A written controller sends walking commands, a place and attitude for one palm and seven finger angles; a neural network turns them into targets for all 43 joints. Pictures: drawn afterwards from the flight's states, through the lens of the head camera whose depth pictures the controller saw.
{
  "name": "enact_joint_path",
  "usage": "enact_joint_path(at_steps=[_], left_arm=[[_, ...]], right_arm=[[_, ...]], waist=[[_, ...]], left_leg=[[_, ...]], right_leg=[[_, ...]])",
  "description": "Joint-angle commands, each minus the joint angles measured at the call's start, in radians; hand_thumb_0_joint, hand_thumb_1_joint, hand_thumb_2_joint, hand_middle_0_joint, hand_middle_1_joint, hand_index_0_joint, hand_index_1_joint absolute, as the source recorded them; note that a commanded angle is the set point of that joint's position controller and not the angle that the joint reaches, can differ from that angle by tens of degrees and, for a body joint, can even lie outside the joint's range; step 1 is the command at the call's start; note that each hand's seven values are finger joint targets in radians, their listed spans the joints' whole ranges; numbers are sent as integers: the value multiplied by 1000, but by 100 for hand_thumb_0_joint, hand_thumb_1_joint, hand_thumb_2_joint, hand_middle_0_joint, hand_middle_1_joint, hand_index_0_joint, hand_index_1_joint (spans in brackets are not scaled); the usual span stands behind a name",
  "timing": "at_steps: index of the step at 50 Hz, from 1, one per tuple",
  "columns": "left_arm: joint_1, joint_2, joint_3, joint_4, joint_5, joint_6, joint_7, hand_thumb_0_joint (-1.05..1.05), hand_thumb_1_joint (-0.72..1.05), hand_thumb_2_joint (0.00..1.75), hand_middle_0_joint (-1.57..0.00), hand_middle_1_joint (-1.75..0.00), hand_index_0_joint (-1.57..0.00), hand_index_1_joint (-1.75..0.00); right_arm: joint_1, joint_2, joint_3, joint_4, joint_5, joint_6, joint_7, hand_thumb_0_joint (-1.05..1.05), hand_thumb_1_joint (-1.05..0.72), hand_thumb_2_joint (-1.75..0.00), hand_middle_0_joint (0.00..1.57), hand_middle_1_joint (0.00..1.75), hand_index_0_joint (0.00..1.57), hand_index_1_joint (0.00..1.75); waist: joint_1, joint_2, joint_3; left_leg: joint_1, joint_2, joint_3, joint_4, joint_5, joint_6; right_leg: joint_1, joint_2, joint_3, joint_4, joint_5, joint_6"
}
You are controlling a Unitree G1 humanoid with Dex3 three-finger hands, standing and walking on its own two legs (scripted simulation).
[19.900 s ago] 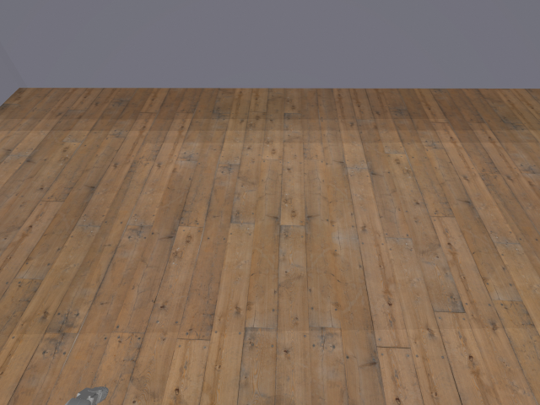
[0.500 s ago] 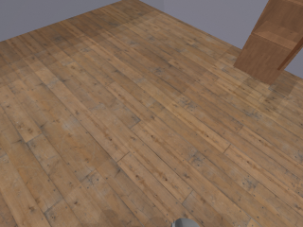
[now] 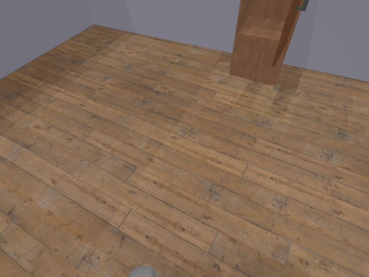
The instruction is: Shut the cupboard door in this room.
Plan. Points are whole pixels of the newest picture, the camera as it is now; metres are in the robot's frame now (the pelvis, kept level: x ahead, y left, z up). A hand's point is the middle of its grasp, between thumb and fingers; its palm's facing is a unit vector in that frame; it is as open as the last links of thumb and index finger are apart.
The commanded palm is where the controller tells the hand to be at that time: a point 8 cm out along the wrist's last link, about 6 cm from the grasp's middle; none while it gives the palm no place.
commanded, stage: turn or walk to find it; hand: left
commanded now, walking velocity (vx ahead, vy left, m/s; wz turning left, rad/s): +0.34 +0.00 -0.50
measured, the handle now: out of the picture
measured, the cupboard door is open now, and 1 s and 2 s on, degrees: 86 86 86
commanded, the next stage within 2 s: stand and wait in 1.80 s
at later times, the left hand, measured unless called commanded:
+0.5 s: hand (110, 228) +0.27 +0.23 -0.17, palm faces -0.21 -0.96 -0.20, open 7.4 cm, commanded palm none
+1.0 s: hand (169, 165) +0.49 +0.08 -0.16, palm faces -0.32 -0.91 -0.26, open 7.1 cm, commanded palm none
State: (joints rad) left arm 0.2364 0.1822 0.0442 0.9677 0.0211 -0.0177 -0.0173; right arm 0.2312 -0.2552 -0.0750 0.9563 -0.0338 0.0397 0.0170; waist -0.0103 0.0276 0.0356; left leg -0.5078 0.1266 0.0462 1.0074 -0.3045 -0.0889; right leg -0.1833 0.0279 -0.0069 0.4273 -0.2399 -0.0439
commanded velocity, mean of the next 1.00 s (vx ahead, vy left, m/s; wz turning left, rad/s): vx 0.37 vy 0.00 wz -0.25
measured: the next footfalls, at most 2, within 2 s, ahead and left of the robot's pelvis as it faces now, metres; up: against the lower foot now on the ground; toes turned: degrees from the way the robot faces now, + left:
left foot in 0.20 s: +0.14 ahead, +0.16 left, +0.00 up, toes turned +1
right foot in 0.70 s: +0.34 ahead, -0.15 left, +0.00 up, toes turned -27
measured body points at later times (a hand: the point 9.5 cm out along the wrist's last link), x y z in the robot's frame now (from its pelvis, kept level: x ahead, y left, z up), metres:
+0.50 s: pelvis +0.15 +0.05 +0.00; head +0.18 +0.06 +0.45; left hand +0.28 +0.28 -0.15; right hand +0.07 -0.17 -0.14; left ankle +0.10 +0.16 -0.74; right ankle +0.15 -0.11 -0.64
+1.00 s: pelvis +0.36 -0.08 +0.00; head +0.37 -0.11 +0.45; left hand +0.50 +0.13 -0.14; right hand +0.31 -0.31 -0.16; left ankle +0.47 +0.05 -0.67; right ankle +0.30 -0.13 -0.74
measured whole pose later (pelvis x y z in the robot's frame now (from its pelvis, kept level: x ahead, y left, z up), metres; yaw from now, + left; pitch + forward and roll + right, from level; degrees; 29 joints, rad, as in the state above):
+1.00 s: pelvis +0.36 -0.08 +0.00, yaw -21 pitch +1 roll +0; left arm 0.21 0.19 0.06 1.06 0.02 -0.08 0.01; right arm 0.22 -0.18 -0.06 1.02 -0.03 -0.02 0.01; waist -0.02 0.04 0.03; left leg -0.61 0.17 0.06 1.04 -0.21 -0.06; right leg -0.16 0.04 -0.13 0.41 -0.28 -0.09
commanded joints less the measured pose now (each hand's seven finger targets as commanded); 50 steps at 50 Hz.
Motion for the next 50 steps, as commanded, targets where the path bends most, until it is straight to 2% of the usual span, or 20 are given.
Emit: enact_joint_path(at_steps=[1, 6, 8, 9, 10, 11, 12, 15, 17, 21, 25, 30, 32, 34, 35, 36, 37, 39, 42, 50], left_arm=[[42, 229, 57, -47, 1, -28, 8, 0, 90, 90, -20, -30, -20, -30], [24, 237, 63, -38, 2, -22, 7, 0, 90, 90, -20, -30, -20, -30], [-13, 219, 63, -43, -5, -15, 5, 0, 90, 90, -20, -30, -20, -30], [-14, 171, 53, -53, -7, -13, 1, 0, 90, 90, -20, -30, -20, -30], [6, 105, 39, -66, -14, -10, -12, 0, 90, 90, -20, -30, -20, -30], [-28, 111, 40, -98, -8, -14, -13, 0, 90, 90, -20, -30, -20, -30], [-83, 131, 45, -92, 2, -9, -13, 0, 90, 90, -20, -30, -20, -30], [-38, 112, 51, -45, 11, 0, -37, 0, 90, 90, -20, -30, -20, -30], [-11, 81, 48, -32, 13, 12, -34, 0, 90, 90, -20, -30, -20, -30], [-32, 54, 43, -38, 13, 24, -30, 0, 90, 90, -20, -30, -20, -30], [-166, 38, 26, -76, 12, 21, -32, 0, 90, 90, -20, -30, -20, -30], [-274, 22, 8, -94, 5, 0, -27, 0, 90, 90, -20, -30, -20, -30], [-181, 35, 14, -64, 6, -12, -20, 0, 90, 90, -20, -30, -20, -30], [124, 112, 36, 36, 13, -35, -8, 0, 90, 90, -20, -30, -20, -30], [265, 230, 63, 86, 19, -46, 9, 0, 90, 90, -20, -30, -20, -30], [320, 299, 72, 112, -4, -45, 19, 0, 90, 90, -20, -30, -20, -30], [245, 316, 79, 97, -18, -42, 21, 0, 90, 90, -20, -30, -20, -30], [75, 198, 49, 55, -21, -43, 22, 0, 90, 90, -20, -30, -20, -30], [-22, 119, 25, 48, -7, -60, 24, 0, 90, 90, -20, -30, -20, -30], [67, 104, 15, 80, -6, -83, 24, 0, 90, 90, -20, -30, -20, -30]], right_arm=[[-116, -73, -12, -129, 5, -46, 4, 0, -90, -90, 20, 30, 20, 30], [-104, -54, -2, -143, 14, -76, -1, 0, -90, -90, 20, 30, 20, 30], [10, -77, -5, -103, 16, -91, -14, 0, -90, -90, 20, 30, 20, 30], [111, -130, -15, -69, 15, -102, -28, 0, -90, -90, 20, 30, 20, 30], [212, -239, -42, -49, 2, -100, -32, 0, -90, -90, 20, 30, 20, 30], [246, -274, -44, -48, -1, -92, -31, 0, -90, -90, 20, 30, 20, 30], [210, -228, -36, -41, 2, -93, -34, 0, -90, -90, 20, 30, 20, 30], [76, -100, 2, -54, 7, -107, -33, 0, -90, -90, 20, 30, 20, 30], [110, -69, 8, -35, 9, -121, -35, 0, -90, -90, 20, 30, 20, 30], [180, -33, 12, 12, 17, -134, -40, 0, -90, -90, 20, 30, 20, 30], [266, -16, 10, 71, 10, -134, -41, 0, -90, -90, 20, 30, 20, 30], [315, -32, 1, 126, 1, -122, -37, 0, -90, -90, 20, 30, 20, 30], [301, -48, 0, 137, 6, -118, -39, 0, -90, -90, 20, 30, 20, 30], [251, -68, -3, 129, 17, -119, -35, 0, -90, -90, 20, 30, 20, 30], [266, -13, 8, 112, 32, -119, -20, 0, -90, -90, 20, 30, 20, 30], [240, 39, 19, 73, 38, -117, -28, 0, -90, -90, 20, 30, 20, 30], [204, 24, 18, 72, 42, -108, -27, 0, -90, -90, 20, 30, 20, 30], [124, 19, 7, 73, 23, -100, -26, 0, -90, -90, 20, 30, 20, 30], [213, 66, 14, 109, 5, -68, -21, 0, -90, -90, 20, 30, 20, 30], [-8, 40, 13, 14, 6, -71, 7, 0, -90, -90, 20, 30, 20, 30]], waist=[[46, -148, 41], [31, -178, 16], [-25, -111, -15], [-66, 32, -72], [-102, 307, -124], [-112, 315, -89], [-106, 270, -35], [-8, 96, 76], [4, 78, 56], [10, 79, 45], [-24, 87, 85], [-54, 123, 88], [-4, 136, 42], [143, 82, -144], [192, -117, -265], [165, -199, -306], [147, -194, -305], [80, -21, -74], [-20, -78, -16], [9, -133, 45]], left_leg=[[-94, -2, -7, -100, 0, -1], [115, -54, 14, -361, -25, 21], [383, -76, 39, -530, 61, 23], [594, 3, -40, -615, -16, 40], [735, 263, -360, -717, -259, 111], [636, 411, -511, -837, -462, 187], [532, 399, -523, -888, -509, 192], [357, 260, -204, -872, -222, 140], [361, 211, -69, -851, -19, 131], [453, 189, 48, -816, 242, 137], [520, 207, 85, -803, 371, 177], [570, 210, 156, -732, 622, 175], [556, 211, 189, -615, 883, 162], [443, 159, 224, -265, 846, 105], [136, 73, 228, 36, 345, 76], [-93, -66, 127, 322, -307, 47], [-111, -25, -15, 422, -243, 64], [-151, 49, -43, 395, -56, 68], [-34, 65, -14, 242, 24, 50], [-151, 47, 12, -58, 145, 28]], right_leg=[[11, -261, 327, -249, -219, -142], [-41, -234, 322, -169, -138, -130], [-178, -168, 276, -61, -135, -85], [-306, -96, 222, 103, -139, -45], [-505, 27, 69, 404, -302, 7], [-568, -9, 24, 592, -358, 22], [-582, -56, 56, 720, -287, 28], [-505, -120, 18, 783, -70, 41], [-494, -120, 13, 805, 19, 56], [-586, -126, -2, 807, 94, 75], [-624, -143, -56, 624, 89, 75], [-454, -84, -149, 289, 17, 19], [-277, -35, -176, 220, 1, -18], [158, -21, -162, 86, 135, -48], [472, -256, 117, 83, 209, -117], [569, -470, 471, 22, 480, -212], [458, -485, 478, -46, 368, -211], [179, -401, 335, -110, 177, -156], [-50, -300, 130, -173, 180, -107], [48, -260, 64, -206, 299, -123]])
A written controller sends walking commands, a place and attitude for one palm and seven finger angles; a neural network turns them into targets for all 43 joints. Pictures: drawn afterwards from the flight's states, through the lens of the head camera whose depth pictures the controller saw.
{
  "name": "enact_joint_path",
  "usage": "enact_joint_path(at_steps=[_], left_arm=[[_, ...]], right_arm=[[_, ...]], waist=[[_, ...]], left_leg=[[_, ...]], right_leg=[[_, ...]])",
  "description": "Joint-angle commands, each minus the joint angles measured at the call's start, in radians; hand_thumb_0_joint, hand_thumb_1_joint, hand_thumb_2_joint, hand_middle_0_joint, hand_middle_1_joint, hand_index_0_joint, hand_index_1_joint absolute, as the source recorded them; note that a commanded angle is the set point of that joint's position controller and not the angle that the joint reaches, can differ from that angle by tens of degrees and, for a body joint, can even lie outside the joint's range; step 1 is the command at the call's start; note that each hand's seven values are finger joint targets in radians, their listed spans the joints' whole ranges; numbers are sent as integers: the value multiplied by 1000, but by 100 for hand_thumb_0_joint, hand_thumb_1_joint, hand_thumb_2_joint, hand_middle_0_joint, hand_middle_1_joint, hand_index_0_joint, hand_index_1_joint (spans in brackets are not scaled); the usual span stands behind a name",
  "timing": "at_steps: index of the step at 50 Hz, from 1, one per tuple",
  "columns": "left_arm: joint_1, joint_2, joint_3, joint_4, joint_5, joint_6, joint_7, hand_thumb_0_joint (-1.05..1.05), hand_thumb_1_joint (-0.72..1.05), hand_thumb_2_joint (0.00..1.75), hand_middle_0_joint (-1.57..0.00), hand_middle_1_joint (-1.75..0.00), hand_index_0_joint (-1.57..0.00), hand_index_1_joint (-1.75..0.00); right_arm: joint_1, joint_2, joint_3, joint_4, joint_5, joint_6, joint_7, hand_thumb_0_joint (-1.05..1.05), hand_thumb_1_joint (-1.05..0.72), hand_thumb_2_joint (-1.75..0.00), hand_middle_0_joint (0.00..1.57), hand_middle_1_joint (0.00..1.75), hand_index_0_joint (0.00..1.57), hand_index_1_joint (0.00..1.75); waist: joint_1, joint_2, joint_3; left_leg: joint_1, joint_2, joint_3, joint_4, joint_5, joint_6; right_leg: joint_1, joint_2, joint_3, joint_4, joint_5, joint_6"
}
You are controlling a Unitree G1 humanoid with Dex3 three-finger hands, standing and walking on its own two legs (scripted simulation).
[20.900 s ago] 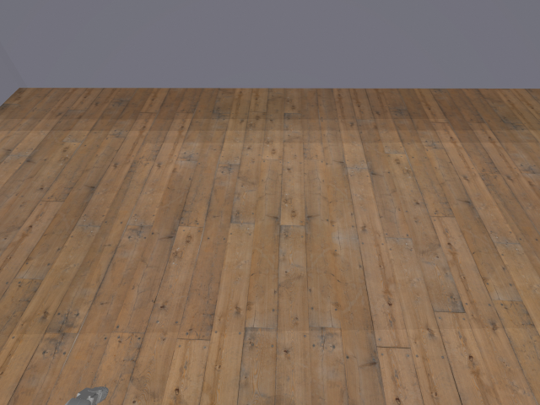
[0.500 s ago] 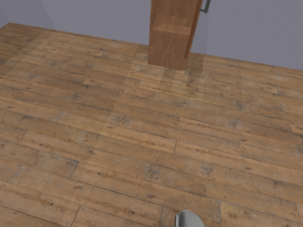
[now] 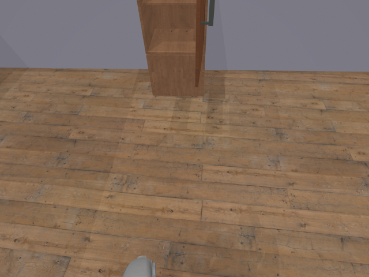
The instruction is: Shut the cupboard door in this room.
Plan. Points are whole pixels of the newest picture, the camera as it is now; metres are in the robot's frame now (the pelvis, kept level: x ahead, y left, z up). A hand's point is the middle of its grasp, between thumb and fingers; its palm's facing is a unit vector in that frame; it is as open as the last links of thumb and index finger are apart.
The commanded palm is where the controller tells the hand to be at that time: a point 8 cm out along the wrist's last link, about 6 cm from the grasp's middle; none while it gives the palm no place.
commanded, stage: turn or walk to find it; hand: left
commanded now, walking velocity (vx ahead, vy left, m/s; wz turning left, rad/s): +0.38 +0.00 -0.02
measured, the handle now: (207, 7) +1.21 -0.07 +0.07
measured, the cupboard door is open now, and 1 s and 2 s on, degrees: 86 86 86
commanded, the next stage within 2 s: stand and wait in 0.80 s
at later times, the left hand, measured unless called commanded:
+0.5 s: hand (107, 231) +0.26 +0.24 -0.17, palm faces +0.03 -0.99 -0.16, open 7.4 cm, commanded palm none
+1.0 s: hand (142, 154) +0.53 +0.18 -0.16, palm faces -0.01 -0.97 -0.24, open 7.1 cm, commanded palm none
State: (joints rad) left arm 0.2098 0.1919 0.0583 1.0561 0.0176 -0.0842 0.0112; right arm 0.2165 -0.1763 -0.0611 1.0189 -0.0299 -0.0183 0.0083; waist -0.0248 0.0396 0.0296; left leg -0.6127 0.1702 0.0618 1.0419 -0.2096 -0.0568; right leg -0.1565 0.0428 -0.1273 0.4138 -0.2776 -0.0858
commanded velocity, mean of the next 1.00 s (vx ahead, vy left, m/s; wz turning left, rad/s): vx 0.33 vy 0.00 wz -0.01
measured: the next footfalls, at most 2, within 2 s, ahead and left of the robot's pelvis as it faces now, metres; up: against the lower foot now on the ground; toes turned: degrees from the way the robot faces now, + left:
left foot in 0.24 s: +0.27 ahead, +0.15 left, +0.00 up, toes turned +10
right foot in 0.74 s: +0.48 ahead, -0.11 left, +0.00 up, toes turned -13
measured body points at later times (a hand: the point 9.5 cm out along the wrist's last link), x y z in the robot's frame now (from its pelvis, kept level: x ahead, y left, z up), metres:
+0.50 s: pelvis +0.24 +0.06 +0.00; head +0.26 +0.07 +0.45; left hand +0.26 +0.29 -0.16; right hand +0.24 -0.18 -0.14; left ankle +0.23 +0.14 -0.74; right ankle +0.26 -0.10 -0.65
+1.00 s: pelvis +0.46 -0.01 +0.00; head +0.47 -0.03 +0.45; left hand +0.53 +0.23 -0.14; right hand +0.47 -0.24 -0.16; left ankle +0.51 +0.13 -0.68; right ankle +0.44 -0.10 -0.74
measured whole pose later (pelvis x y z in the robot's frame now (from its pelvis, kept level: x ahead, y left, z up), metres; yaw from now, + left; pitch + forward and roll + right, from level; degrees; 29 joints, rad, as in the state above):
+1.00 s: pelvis +0.46 -0.01 +0.00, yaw -2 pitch -1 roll +0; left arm 0.21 0.17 0.05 1.06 0.02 -0.08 0.02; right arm 0.24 -0.18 -0.06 1.06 -0.02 -0.01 0.00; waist -0.03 0.04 0.04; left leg -0.53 0.13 0.07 0.98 -0.26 -0.04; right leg -0.17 -0.03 -0.19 0.44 -0.26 -0.04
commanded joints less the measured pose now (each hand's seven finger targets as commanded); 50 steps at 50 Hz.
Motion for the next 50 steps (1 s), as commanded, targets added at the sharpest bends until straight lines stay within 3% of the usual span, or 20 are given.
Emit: enact_joint_path(at_steps=[1, 7, 9, 10, 11, 12, 13, 16, 19, 23, 32, 33, 35, 36, 37, 38, 39, 41, 45, 50], left_arm=[[111, 97, 0, -7, -3, -18, -4, 0, 90, 90, -20, -30, -20, -30], [191, 128, 1, 31, 1, -9, 7, 0, 90, 90, -20, -30, -20, -30], [198, 142, 2, 41, 0, -6, 7, 0, 90, 90, -20, -30, -20, -30], [186, 144, 1, 42, -2, -6, 7, 0, 90, 90, -20, -30, -20, -30], [162, 139, 2, 27, -9, -8, 5, 0, 90, 90, -20, -30, -20, -30], [219, 83, -4, 9, -20, -6, -6, 0, 90, 90, -20, -30, -20, -30], [173, 78, -11, -16, -17, -15, -7, 0, 90, 90, -20, -30, -20, -30], [46, 59, -6, -21, 1, 8, -24, 0, 90, 90, -20, -30, -20, -30], [145, 6, -6, 9, 13, 53, -27, 0, 90, 90, -20, -30, -20, -30], [104, 1, 5, -25, 13, 72, -32, 0, 90, 90, -20, -30, -20, -30], [-181, 9, -4, -119, 10, 48, -44, 0, 90, 90, -20, -30, -20, -30], [-171, 14, -4, -117, 9, 43, -44, 0, 90, 90, -20, -30, -20, -30], [-15, 49, 4, -70, 10, 32, -40, 0, 90, 90, -20, -30, -20, -30], [139, 93, 17, -18, 15, 22, -35, 0, 90, 90, -20, -30, -20, -30], [292, 197, 44, 26, 21, 7, -20, 0, 90, 90, -20, -30, -20, -30], [365, 276, 54, 52, 2, 9, -13, 0, 90, 90, -20, -30, -20, -30], [294, 276, 61, 40, -6, 11, -9, 0, 90, 90, -20, -30, -20, -30], [123, 161, 29, -8, -8, 14, -2, 0, 90, 90, -20, -30, -20, -30], [23, 69, -10, -20, 3, 1, 6, 0, 90, 90, -20, -30, -20, -30], [65, 97, -4, -7, 2, -5, 3, 0, 90, 90, -20, -30, -20, -30]], right_arm=[[-38, -41, 2, -65, 3, -16, 19, 0, -90, -90, 20, 30, 20, 30], [-207, -53, 14, -118, 6, -30, 31, 0, -90, -90, 20, 30, 20, 30], [-144, -71, 10, -98, 2, -37, 21, 0, -90, -90, 20, 30, 20, 30], [-24, -95, 1, -63, -2, -43, 11, 0, -90, -90, 20, 30, 20, 30], [152, -154, -13, -14, -8, -48, 2, 0, -90, -90, 20, 30, 20, 30], [286, -268, -41, 20, -22, -53, -8, 0, -90, -90, 20, 30, 20, 30], [323, -290, -44, 43, -3, -40, -9, 0, -90, -90, 20, 30, 20, 30], [122, -151, -12, -6, 4, -52, -15, 0, -90, -90, 20, 30, 20, 30], [67, -102, -2, -7, 11, -65, -18, 0, -90, -90, 20, 30, 20, 30], [97, -96, -10, 6, 15, -75, -20, 0, -90, -90, 20, 30, 20, 30], [262, -106, -19, 81, 1, -65, -22, 0, -90, -90, 20, 30, 20, 30], [260, -115, -19, 85, 0, -62, -24, 0, -90, -90, 20, 30, 20, 30], [233, -128, -20, 86, 7, -57, -23, 0, -90, -90, 20, 30, 20, 30], [217, -122, -18, 82, 13, -59, -20, 0, -90, -90, 20, 30, 20, 30], [233, -71, -8, 66, 23, -63, -9, 0, -90, -90, 20, 30, 20, 30], [201, -40, 4, 21, 27, -62, -11, 0, -90, -90, 20, 30, 20, 30], [154, -60, -1, 20, 31, -53, -14, 0, -90, -90, 20, 30, 20, 30], [68, -51, -8, 12, 17, -43, -10, 0, -90, -90, 20, 30, 20, 30], [193, 7, 6, 60, 10, 3, -8, 0, -90, -90, 20, 30, 20, 30], [80, 0, 10, 6, 11, -1, 12, 0, -90, -90, 20, 30, 20, 30]], waist=[[33, -147, 61], [69, -134, 83], [29, -126, 32], [-27, -101, -28], [-107, -32, -137], [-123, 194, -280], [-123, 263, -289], [-39, 25, -4], [37, 68, 17], [52, 52, 57], [-33, 79, 82], [-23, 86, 71], [59, 50, -14], [132, 5, -91], [181, -196, -213], [169, -289, -238], [162, -264, -229], [98, -87, -14], [-17, -177, 24], [9, -185, 27]], left_leg=[[-56, -3, 3, -138, 56, -2], [19, -59, 55, -371, 19, 43], [165, -117, 107, -443, -18, 66], [349, -141, 111, -495, 29, 81], [630, -79, 40, -535, 136, 112], [929, 205, -316, -546, 238, 223], [911, 319, -483, -673, 226, 291], [532, 235, -309, -786, 41, 229], [371, 134, -96, -844, 18, 175], [374, 117, -41, -893, 45, 195], [571, 130, 16, -793, 310, 187], [573, 132, 16, -762, 351, 180], [577, 97, 60, -576, 533, 146], [474, 59, 94, -387, 513, 113], [221, -25, 142, -84, 211, 71], [-2, -145, 77, 190, -368, 48], [-34, -93, -47, 308, -340, 61], [-62, -15, -72, 296, -158, 60], [132, -18, -18, 61, -92, 14], [128, -31, 26, -182, -3, 13]], right_leg=[[48, -276, 181, -191, 367, -82], [197, -300, 170, -138, 568, -64], [211, -282, 137, -11, 776, -47], [152, -261, 111, 137, 828, -23], [1, -220, 74, 352, 694, 16], [-293, -81, 8, 671, 183, 63], [-403, -31, 81, 881, -279, 58], [-470, -165, 146, 904, -113, 70], [-374, -181, 114, 816, -9, 92], [-459, -207, 109, 747, 116, 123], [-390, -150, 2, 260, 82, 101], [-340, -134, -9, 220, 64, 89], [-122, -76, -51, 110, 97, 63], [117, -92, -23, 74, 144, 42], [392, -329, 250, 42, 163, -31], [486, -521, 567, -38, 347, -128], [387, -536, 574, -85, 225, -140], [125, -457, 389, -133, 153, -83], [-111, -331, 89, -159, 423, -26], [-42, -321, 40, -171, 364, -37]])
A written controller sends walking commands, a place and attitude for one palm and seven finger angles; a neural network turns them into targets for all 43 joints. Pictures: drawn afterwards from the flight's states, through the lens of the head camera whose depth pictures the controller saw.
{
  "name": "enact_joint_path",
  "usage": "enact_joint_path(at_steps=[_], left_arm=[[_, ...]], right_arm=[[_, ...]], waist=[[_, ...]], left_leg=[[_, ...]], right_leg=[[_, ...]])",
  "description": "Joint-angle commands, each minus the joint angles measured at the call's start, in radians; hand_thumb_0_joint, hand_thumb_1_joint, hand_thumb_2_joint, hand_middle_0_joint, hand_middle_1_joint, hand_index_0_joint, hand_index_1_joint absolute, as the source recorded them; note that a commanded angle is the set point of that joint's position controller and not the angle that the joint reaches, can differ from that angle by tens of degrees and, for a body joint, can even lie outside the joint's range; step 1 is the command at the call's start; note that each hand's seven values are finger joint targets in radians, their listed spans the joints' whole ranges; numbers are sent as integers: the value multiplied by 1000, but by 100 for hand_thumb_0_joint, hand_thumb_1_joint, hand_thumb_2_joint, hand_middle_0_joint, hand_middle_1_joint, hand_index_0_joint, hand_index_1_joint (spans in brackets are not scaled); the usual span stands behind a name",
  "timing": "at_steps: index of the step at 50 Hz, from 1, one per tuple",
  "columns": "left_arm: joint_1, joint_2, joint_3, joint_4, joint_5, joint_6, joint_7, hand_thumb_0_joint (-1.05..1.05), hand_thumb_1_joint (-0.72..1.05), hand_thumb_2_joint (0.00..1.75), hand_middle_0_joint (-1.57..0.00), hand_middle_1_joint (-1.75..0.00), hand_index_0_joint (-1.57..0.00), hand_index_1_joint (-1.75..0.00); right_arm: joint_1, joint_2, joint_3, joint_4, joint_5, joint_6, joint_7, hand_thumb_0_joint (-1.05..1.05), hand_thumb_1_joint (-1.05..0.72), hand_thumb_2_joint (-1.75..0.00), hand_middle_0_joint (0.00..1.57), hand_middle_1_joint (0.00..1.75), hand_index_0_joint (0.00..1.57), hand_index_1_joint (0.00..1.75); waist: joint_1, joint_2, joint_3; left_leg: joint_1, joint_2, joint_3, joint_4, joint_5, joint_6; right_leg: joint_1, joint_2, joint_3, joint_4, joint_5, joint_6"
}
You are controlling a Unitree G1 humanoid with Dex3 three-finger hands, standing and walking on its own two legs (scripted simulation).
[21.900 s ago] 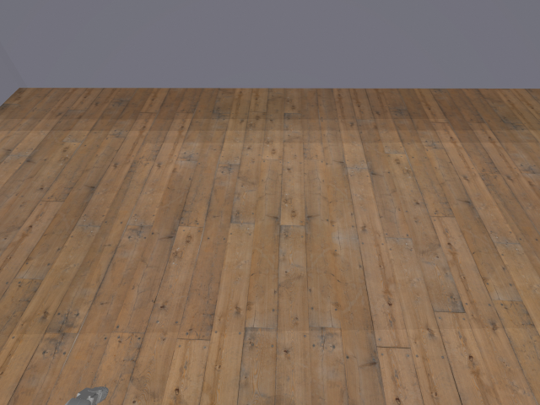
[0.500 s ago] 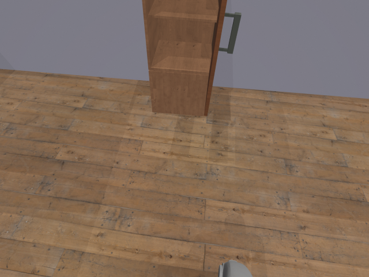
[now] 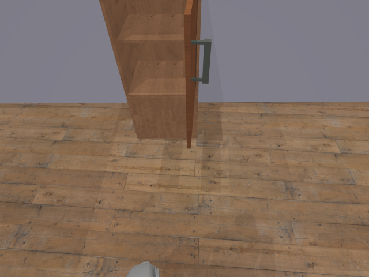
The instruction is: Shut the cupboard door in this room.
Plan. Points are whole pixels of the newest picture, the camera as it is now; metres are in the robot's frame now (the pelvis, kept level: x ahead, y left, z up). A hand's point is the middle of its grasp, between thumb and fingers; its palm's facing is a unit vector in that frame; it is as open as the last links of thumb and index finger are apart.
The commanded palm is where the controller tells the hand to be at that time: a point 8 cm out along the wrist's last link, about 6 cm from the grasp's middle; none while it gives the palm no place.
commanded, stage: turn or walk to find it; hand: left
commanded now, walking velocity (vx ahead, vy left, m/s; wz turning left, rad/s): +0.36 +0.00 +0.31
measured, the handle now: (200, 62) +0.76 -0.03 +0.06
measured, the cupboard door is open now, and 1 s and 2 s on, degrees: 86 86 86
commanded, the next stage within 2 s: stand and wait in 0.12 s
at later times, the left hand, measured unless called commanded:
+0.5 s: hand (101, 275) +0.16 +0.23 -0.18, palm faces +0.10 -0.98 -0.19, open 7.3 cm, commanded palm none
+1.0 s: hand (127, 270) +0.17 +0.16 -0.17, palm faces +0.11 -0.97 -0.20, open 7.3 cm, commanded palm none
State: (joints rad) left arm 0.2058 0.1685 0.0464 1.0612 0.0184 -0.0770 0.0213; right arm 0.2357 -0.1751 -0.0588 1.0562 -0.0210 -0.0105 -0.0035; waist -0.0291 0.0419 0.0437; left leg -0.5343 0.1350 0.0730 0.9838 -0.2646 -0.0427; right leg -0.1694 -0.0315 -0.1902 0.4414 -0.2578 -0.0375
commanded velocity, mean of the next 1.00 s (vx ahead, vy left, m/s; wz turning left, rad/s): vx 0.04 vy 0.00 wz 0.03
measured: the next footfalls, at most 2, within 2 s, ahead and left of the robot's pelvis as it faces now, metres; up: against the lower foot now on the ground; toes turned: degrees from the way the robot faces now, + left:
left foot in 0.20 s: +0.20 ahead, +0.14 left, +0.00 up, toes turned +13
right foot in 0.58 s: +0.23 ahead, -0.09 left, +0.00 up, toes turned -3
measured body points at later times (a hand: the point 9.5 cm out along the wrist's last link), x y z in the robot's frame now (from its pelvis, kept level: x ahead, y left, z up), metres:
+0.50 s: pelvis +0.15 +0.05 +0.00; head +0.16 +0.06 +0.45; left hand +0.16 +0.28 -0.16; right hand +0.19 -0.17 -0.15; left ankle +0.16 +0.13 -0.74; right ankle +0.17 -0.10 -0.70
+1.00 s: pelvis +0.20 +0.00 +0.00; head +0.20 -0.01 +0.45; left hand +0.17 +0.21 -0.15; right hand +0.18 -0.20 -0.17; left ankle +0.16 +0.13 -0.74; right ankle +0.19 -0.09 -0.74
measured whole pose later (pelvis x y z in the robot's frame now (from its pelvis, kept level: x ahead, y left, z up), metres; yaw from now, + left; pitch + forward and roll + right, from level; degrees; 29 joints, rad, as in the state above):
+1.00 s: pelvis +0.20 +0.00 +0.00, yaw +4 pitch -1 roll +1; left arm 0.30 0.12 -0.01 1.16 0.01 -0.03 0.05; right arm 0.31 -0.11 -0.01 1.19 -0.01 -0.01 -0.03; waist 0.00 0.01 0.01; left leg -0.10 0.07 0.14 0.37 -0.25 -0.03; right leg -0.16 -0.02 -0.13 0.42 -0.25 -0.03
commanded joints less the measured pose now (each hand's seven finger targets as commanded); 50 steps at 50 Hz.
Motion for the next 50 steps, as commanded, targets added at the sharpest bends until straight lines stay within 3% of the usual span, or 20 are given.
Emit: enact_joint_path(at_steps=[1, 5, 7, 8, 9, 10, 11, 13, 15, 16, 20, 24, 26, 28, 30, 31, 32, 36, 41, 50], left_arm=[[82, 129, 11, -7, 2, -13, -8, 0, 90, 90, -20, -30, -20, -30], [121, 155, 19, 19, 8, -6, -9, 0, 90, 90, -20, -30, -20, -30], [110, 164, 22, 23, 5, 1, -9, 0, 90, 90, -20, -30, -20, -30], [114, 154, 18, 25, 0, 6, -8, 0, 90, 90, -20, -30, -20, -30], [143, 122, 12, 18, -4, 10, -11, 0, 90, 90, -20, -30, -20, -30], [155, 72, -3, -5, -15, 9, -19, 0, 90, 90, -20, -30, -20, -30], [103, 82, -8, -25, -8, 17, -7, 0, 90, 90, -20, -30, -20, -30], [54, 69, -6, -14, -9, 20, -10, 0, 90, 90, -20, -30, -20, -30], [98, 43, -12, 24, -5, 31, -14, 0, 90, 90, -20, -30, -20, -30], [119, 28, -15, 34, -6, 41, -10, 0, 90, 90, -20, -30, -20, -30], [156, 3, -21, 49, -4, 70, 2, 0, 90, 90, -20, -30, -20, -30], [107, -4, -31, 36, -2, 78, 9, 0, 90, 90, -20, -30, -20, -30], [128, 4, -33, 45, -2, 76, 10, 0, 90, 90, -20, -30, -20, -30], [169, 33, -33, 67, 0, 64, 13, 0, 90, 90, -20, -30, -20, -30], [130, 92, -39, 59, -2, 51, 16, 0, 90, 90, -20, -30, -20, -30], [102, 106, -33, 57, -6, 44, 14, 0, 90, 90, -20, -30, -20, -30], [96, 103, -32, 59, -11, 38, 13, 0, 90, 90, -20, -30, -20, -30], [114, 63, -42, 60, -16, 40, 17, 0, 90, 90, -20, -30, -20, -30], [147, 57, -39, 71, -17, 39, 23, 0, 90, 90, -20, -30, -20, -30], [171, 44, -41, 79, -15, 43, 27, 0, 90, 90, -20, -30, -20, -30]], right_arm=[[24, -7, 6, -45, 1, -13, 29, 0, -90, -90, 20, 30, 20, 30], [-73, -35, 2, -88, 0, -24, 40, 0, -90, -90, 20, 30, 20, 30], [-30, -51, 1, -79, -4, -28, 37, 0, -90, -90, 20, 30, 20, 30], [50, -73, -4, -51, -9, -34, 31, 0, -90, -90, 20, 30, 20, 30], [177, -143, -17, -19, -17, -44, 21, 0, -90, -90, 20, 30, 20, 30], [276, -248, -39, -1, -16, -41, 9, 0, -90, -90, 20, 30, 20, 30], [287, -247, -30, 18, -6, -34, -8, 0, -90, -90, 20, 30, 20, 30], [148, -169, -9, -14, -1, -37, -18, 0, -90, -90, 20, 30, 20, 30], [62, -107, 11, -21, 4, -53, -22, 0, -90, -90, 20, 30, 20, 30], [51, -102, 17, -21, 6, -57, -24, 0, -90, -90, 20, 30, 20, 30], [35, -87, 16, -4, 11, -49, -26, 0, -90, -90, 20, 30, 20, 30], [37, -80, 12, 19, 5, -31, -26, 0, -90, -90, 20, 30, 20, 30], [32, -79, 10, 35, 7, -22, -26, 0, -90, -90, 20, 30, 20, 30], [38, -53, 14, 48, 14, -17, -25, 0, -90, -90, 20, 30, 20, 30], [76, -6, 25, 54, 21, -8, -15, 0, -90, -90, 20, 30, 20, 30], [95, 5, 32, 64, 13, -2, -15, 0, -90, -90, 20, 30, 20, 30], [114, -5, 34, 77, 10, -1, -16, 0, -90, -90, 20, 30, 20, 30], [135, -12, 40, 104, 13, -19, -20, 0, -90, -90, 20, 30, 20, 30], [141, -3, 42, 112, 14, -18, -27, 0, -90, -90, 20, 30, 20, 30], [141, 3, 42, 117, 15, -3, -33, 0, -90, -90, 20, 30, 20, 30]], waist=[[24, -189, 16], [47, -147, 60], [12, -98, 62], [-22, -40, 30], [-61, 112, -72], [-75, 321, -145], [-85, 295, -166], [-35, 138, -70], [19, 52, -76], [30, 54, -90], [53, 35, -87], [38, 80, -32], [53, 74, -8], [69, -11, 3], [28, -103, 51], [13, -207, 56], [9, -254, 37], [22, -74, -8], [28, -62, -32], [24, -51, 35]], left_leg=[[42, 2, 20, -175, 56, 5], [69, -7, 35, -293, 22, 36], [177, -34, 63, -378, 27, 45], [340, -57, 72, -453, 85, 52], [547, 44, -79, -530, 215, 101], [693, 264, -372, -602, 427, 207], [655, 309, -421, -663, 455, 240], [500, 262, -300, -670, 496, 244], [438, 195, -143, -672, 615, 198], [408, 173, -94, -677, 656, 189], [360, 140, -49, -697, 604, 186], [323, 133, -61, -700, 423, 187], [303, 125, -64, -676, 320, 173], [271, 60, -31, -599, 183, 105], [244, -26, -7, -594, -20, 41], [272, -50, 7, -602, 5, 25], [336, -48, 10, -596, 23, 24], [390, 1, -17, -652, 188, 47], [401, 4, -12, -653, 209, 45], [408, 2, -8, -657, 147, 39]], right_leg=[[-5, -256, 109, -202, 291, -89], [46, -305, 137, -198, 169, -90], [27, -288, 103, -126, 197, -72], [-33, -245, 59, 12, 269, -46], [-138, -147, 1, 264, 211, 8], [-330, -21, -33, 544, -274, 54], [-369, -18, 88, 700, -380, 46], [-394, -84, 157, 758, -256, 45], [-313, -105, 165, 666, -166, 65], [-259, -101, 164, 620, -145, 73], [-185, -85, 149, 482, -82, 88], [-127, -72, 125, 290, -82, 90], [-71, -66, 110, 171, -27, 91], [20, -78, 133, -24, 134, 85], [-18, -194, 262, -103, 194, 28], [-59, -200, 279, -103, 205, -5], [-89, -195, 277, -122, 191, -17], [-32, -123, 197, -72, 252, 15], [20, -125, 192, -74, 339, 10], [-11, -116, 194, -116, 276, 8]])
